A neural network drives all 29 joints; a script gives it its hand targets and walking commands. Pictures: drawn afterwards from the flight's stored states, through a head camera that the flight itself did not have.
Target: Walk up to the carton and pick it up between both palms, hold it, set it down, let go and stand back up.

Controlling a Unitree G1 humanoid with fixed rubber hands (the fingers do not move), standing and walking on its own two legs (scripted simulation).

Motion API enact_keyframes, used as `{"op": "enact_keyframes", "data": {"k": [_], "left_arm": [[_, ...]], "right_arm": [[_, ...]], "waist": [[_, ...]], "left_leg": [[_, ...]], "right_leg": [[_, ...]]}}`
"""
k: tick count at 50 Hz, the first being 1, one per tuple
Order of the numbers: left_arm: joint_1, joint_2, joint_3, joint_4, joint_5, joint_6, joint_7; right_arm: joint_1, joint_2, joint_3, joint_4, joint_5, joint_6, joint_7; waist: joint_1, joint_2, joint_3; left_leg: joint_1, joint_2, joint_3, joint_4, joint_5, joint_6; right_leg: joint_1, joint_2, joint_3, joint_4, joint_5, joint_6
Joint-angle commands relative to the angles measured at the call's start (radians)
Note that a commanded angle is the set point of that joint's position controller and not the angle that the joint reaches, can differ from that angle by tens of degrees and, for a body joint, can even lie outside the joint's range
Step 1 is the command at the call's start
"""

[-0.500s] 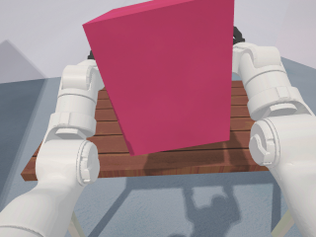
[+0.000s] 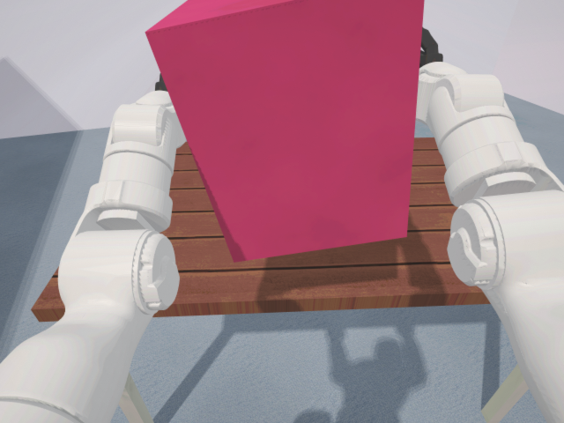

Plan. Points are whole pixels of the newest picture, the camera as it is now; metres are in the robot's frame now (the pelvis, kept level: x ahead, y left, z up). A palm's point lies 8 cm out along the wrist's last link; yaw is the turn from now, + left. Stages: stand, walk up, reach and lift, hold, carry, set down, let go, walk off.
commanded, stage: set down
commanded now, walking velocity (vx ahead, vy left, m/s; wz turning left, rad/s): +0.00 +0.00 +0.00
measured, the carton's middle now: (295, 102) +0.44 +0.01 +0.32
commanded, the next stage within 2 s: none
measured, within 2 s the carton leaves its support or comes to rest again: neither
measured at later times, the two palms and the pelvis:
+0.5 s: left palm (173, 123) +0.42 +0.18 +0.29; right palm (400, 111) +0.43 -0.14 +0.31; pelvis +0.01 +0.00 +0.00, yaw +0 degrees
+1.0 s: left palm (181, 133) +0.44 +0.18 +0.27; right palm (394, 123) +0.46 -0.14 +0.28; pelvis +0.02 +0.00 +0.00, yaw +0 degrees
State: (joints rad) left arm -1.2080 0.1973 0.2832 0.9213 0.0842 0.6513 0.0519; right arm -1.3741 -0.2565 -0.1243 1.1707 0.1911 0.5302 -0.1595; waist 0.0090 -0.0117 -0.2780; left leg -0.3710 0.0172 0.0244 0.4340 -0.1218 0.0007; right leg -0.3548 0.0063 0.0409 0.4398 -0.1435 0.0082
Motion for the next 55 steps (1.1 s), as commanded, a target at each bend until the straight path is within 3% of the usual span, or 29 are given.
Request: {"op": "enact_keyframes", "data": {"k": [1, 6, 8, 16, 26, 36, 43, 55], "left_arm": [[-0.934, -0.52, -0.129, -0.254, -0.137, -0.11, -0.159], [-0.891, -0.542, -0.162, -0.294, -0.141, -0.126, -0.147], [-0.877, -0.563, -0.189, -0.319, -0.151, -0.133, -0.14], [-0.833, -0.585, -0.208, -0.315, -0.159, -0.15, -0.131], [-0.83, -0.583, -0.177, -0.228, -0.126, -0.172, -0.128], [-0.853, -0.6, -0.189, -0.204, -0.128, -0.218, -0.114], [-0.842, -0.598, -0.175, -0.181, -0.122, -0.238, -0.109], [-0.817, -0.612, -0.182, -0.184, -0.128, -0.267, -0.105]], "right_arm": [[-0.748, 0.693, 0.045, -0.203, 0.112, -0.127, 0.18], [-0.767, 0.718, 0.097, -0.293, 0.139, -0.169, 0.168], [-0.777, 0.72, 0.112, -0.341, 0.153, -0.184, 0.161], [-0.789, 0.716, 0.129, -0.402, 0.165, -0.211, 0.142], [-0.744, 0.674, 0.061, -0.284, 0.114, -0.226, 0.159], [-0.743, 0.66, 0.022, -0.25, 0.071, -0.255, 0.185], [-0.722, 0.653, 0.008, -0.227, 0.048, -0.267, 0.194], [-0.714, 0.655, 0.013, -0.26, 0.038, -0.293, 0.197]], "waist": [[-0.038, 0.01, -0.333], [-0.023, 0.001, -0.438], [-0.032, 0.01, -0.483], [-0.043, 0.009, -0.503], [-0.061, 0.046, -0.418], [-0.067, 0.059, -0.433], [-0.063, 0.054, -0.431], [-0.054, 0.048, -0.493]], "left_leg": [[0.254, -0.015, -0.076, -0.177, -0.126, 0.017], [0.368, -0.032, -0.061, -0.127, 0.026, 0.013], [0.401, -0.036, -0.062, -0.107, 0.084, 0.006], [0.429, -0.039, -0.067, -0.08, 0.147, -0.001], [0.422, -0.027, -0.066, -0.1, 0.062, -0.014], [0.413, -0.014, -0.075, -0.116, 0.019, -0.019], [0.419, -0.014, -0.069, -0.111, 0.036, -0.024], [0.484, -0.018, -0.058, -0.066, 0.183, -0.035]], "right_leg": [[0.31, 0.07, -0.04, -0.153, -0.023, 0.008], [0.312, 0.065, -0.036, -0.17, 0.044, 0.011], [0.322, 0.066, -0.038, -0.166, 0.102, 0.012], [0.326, 0.068, -0.046, -0.16, 0.171, 0.021], [0.257, 0.064, -0.053, -0.176, 0.065, 0.01], [0.247, 0.068, -0.06, -0.163, 0.045, 0.004], [0.239, 0.067, -0.059, -0.164, 0.05, 0.0], [0.226, 0.066, -0.064, -0.158, 0.144, 0.001]]}}
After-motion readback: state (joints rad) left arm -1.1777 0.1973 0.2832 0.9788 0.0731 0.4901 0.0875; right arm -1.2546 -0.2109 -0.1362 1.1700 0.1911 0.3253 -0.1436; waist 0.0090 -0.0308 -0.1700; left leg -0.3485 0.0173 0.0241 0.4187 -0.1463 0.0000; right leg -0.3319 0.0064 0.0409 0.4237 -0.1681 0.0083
